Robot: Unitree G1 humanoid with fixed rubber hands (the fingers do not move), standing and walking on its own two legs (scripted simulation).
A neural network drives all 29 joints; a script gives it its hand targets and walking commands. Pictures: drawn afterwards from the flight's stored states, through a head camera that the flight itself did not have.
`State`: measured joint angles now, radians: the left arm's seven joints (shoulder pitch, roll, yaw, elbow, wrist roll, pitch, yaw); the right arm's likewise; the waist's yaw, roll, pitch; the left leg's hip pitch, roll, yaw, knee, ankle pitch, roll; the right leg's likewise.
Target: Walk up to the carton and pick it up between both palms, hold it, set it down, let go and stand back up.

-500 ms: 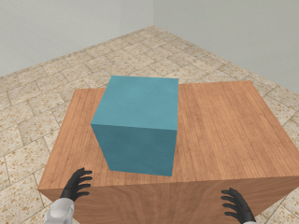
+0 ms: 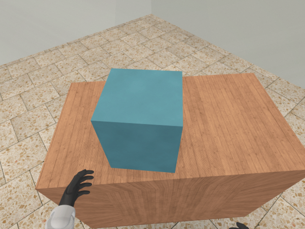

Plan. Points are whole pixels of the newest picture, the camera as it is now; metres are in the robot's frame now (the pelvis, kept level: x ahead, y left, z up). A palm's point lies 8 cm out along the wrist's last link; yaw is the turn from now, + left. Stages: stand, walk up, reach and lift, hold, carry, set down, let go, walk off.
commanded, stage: stand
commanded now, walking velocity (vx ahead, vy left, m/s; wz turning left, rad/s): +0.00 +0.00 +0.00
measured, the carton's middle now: (144, 122) +0.41 +0.05 +0.02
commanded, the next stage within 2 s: none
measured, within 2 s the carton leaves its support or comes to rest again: neither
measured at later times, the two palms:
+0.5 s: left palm (68, 202) +0.19 +0.24 -0.04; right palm out of the picture +0.12 -0.21 -0.12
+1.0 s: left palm (68, 202) +0.19 +0.24 -0.04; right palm out of the picture +0.10 -0.21 -0.12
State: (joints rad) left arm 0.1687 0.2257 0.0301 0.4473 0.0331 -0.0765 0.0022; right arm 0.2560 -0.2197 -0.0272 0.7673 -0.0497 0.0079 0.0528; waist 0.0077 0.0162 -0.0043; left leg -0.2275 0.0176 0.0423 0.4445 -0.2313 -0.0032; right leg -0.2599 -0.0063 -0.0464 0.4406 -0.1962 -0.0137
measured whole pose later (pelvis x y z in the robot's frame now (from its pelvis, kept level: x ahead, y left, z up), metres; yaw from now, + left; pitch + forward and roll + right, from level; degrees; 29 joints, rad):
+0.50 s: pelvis +0.01 +0.02 +0.00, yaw +0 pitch +2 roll +0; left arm 0.23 0.19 0.01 0.39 0.02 -0.09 0.01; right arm 0.20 -0.19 -0.02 0.80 -0.04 0.00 0.05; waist 0.01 0.01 -0.04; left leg -0.25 -0.01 0.05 0.49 -0.27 0.02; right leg -0.29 -0.03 -0.03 0.50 -0.23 0.01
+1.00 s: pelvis +0.00 +0.01 -0.01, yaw +0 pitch +1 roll +0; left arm 0.20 0.19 0.03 0.40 0.02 -0.07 0.02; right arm 0.21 -0.19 -0.03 0.79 -0.04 0.02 0.04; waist 0.00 0.01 -0.02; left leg -0.26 0.00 0.06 0.51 -0.26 0.02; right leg -0.29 -0.03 -0.03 0.51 -0.23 0.01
